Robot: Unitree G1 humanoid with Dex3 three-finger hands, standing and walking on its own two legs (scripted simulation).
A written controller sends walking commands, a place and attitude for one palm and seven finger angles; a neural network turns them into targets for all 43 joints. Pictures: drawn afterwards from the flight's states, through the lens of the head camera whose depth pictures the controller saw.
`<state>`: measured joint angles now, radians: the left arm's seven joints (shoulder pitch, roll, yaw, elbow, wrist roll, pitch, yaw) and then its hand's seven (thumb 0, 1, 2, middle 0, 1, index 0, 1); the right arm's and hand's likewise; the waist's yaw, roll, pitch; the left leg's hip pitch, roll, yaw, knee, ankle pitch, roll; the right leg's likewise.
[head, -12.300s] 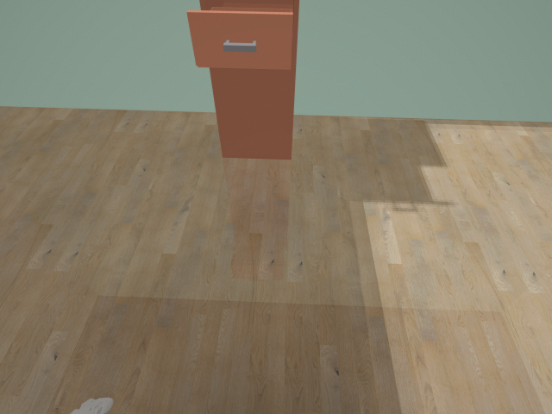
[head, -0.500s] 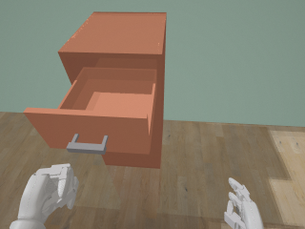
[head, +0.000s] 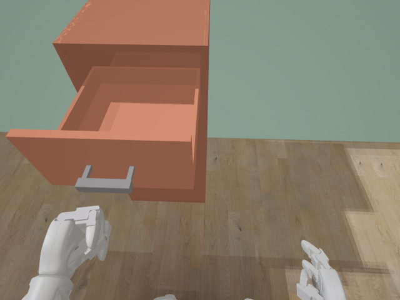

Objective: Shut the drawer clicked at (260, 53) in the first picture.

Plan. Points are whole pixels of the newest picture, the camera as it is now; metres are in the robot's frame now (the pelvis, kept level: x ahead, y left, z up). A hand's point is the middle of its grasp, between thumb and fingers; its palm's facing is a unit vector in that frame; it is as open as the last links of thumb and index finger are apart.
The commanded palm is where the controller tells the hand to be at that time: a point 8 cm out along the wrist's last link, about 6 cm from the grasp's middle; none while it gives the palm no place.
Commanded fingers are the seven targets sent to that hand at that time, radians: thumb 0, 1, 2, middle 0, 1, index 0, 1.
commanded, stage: bring the fist close to the handle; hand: left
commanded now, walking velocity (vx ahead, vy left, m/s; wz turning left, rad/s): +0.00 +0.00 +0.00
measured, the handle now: (107, 177) +0.34 +0.22 +0.04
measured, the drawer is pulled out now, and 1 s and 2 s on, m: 0.30 0.30 0.19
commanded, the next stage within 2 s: push the drawer shut in 0.64 s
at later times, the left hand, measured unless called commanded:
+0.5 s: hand (116, 229) +0.23 +0.17 +0.04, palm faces +0.02 -1.00 -0.05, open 3.3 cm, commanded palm +0.21 +0.23 +0.04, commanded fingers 0.00 0.90 0.90 -1.40 -1.60 -1.40 -1.60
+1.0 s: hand (119, 221) +0.25 +0.17 +0.04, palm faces +0.01 -1.00 -0.06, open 3.3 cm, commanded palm +0.24 +0.23 +0.04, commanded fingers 0.00 0.90 0.90 -1.40 -1.60 -1.40 -1.60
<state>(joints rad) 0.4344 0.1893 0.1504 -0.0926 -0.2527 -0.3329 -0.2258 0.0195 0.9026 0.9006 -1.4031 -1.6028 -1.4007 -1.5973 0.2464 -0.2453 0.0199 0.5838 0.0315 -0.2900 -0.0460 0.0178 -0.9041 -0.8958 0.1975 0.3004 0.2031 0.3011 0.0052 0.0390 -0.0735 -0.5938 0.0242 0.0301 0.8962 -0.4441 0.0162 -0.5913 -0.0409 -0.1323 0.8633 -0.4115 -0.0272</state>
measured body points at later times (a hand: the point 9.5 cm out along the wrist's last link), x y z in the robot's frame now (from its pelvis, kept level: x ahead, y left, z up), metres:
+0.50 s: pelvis +0.00 +0.00 -0.02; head +0.05 +0.00 +0.43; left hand +0.23 +0.23 +0.05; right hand +0.16 -0.23 -0.10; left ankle +0.00 +0.11 -0.69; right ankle +0.01 -0.10 -0.69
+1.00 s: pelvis +0.00 -0.01 -0.02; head +0.05 -0.01 +0.43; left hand +0.24 +0.22 +0.05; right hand +0.17 -0.24 -0.10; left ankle +0.00 +0.11 -0.69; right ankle +0.01 -0.10 -0.69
